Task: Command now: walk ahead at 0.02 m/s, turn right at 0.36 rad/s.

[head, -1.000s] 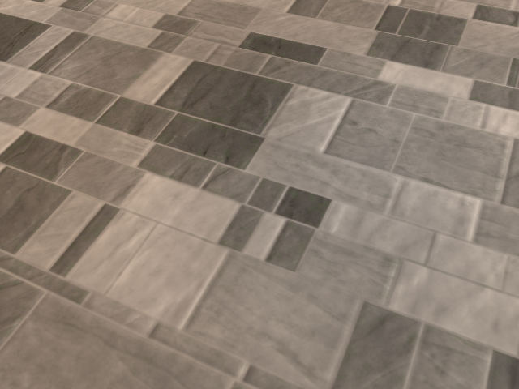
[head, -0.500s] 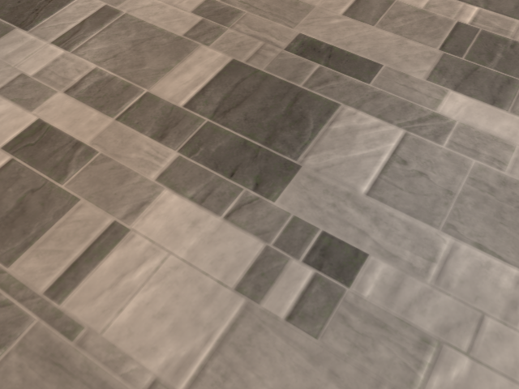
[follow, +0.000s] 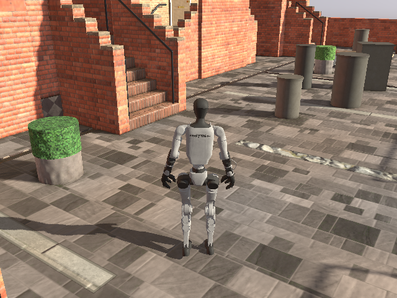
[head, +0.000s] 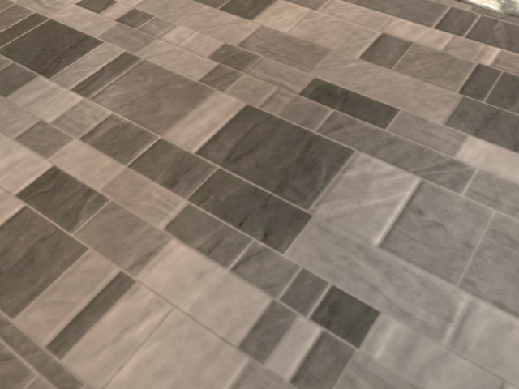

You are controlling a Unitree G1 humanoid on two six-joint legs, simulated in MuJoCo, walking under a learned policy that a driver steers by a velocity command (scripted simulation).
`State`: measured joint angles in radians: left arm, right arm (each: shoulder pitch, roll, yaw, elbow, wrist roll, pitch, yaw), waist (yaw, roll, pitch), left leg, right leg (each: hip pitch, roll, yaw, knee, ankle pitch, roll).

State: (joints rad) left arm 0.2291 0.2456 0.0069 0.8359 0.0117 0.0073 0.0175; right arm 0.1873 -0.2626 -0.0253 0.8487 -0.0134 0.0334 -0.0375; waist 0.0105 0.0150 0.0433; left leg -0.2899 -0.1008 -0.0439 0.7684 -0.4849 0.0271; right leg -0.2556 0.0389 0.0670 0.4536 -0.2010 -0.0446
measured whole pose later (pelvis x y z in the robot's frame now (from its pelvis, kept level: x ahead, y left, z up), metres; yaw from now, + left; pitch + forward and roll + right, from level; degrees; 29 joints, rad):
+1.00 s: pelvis +0.01 +0.02 +0.01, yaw -12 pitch -1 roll -1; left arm 0.29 0.24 0.03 0.90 0.03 -0.04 0.02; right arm 0.30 -0.29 -0.07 0.87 -0.03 0.03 0.04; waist 0.00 0.04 0.02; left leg -0.49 0.03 -0.01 0.95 -0.29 0.02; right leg 0.01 0.01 -0.10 0.22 -0.22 -0.03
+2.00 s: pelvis +0.26 +0.06 -0.01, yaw -9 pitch +0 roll +0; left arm 0.22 0.27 0.06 0.82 0.00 0.03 0.02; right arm 0.19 -0.27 -0.04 0.83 -0.02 0.03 -0.04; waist 0.01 0.03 0.08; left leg -0.42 -0.05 0.01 1.09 -0.49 0.00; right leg -0.24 0.08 0.03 0.49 -0.26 -0.08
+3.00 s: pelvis +0.50 -0.04 +0.00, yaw -14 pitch +1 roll +0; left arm 0.32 0.23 0.04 0.84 0.02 -0.09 0.01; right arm 0.28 -0.28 -0.07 0.86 -0.03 -0.01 0.05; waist 0.00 0.05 0.02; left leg -0.59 0.05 -0.02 1.10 -0.22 0.06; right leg -0.08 0.03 -0.14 0.29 -0.23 -0.06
